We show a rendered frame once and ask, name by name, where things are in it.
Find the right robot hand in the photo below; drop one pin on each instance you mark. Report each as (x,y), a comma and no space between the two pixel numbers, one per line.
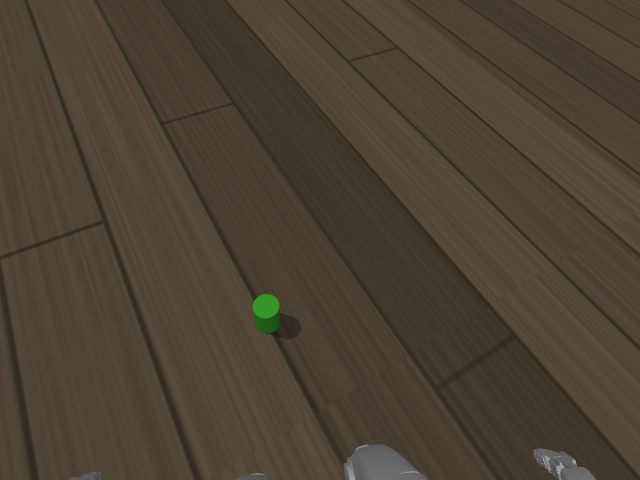
(561,465)

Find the can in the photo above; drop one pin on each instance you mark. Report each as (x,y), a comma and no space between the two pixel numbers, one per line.
(266,313)

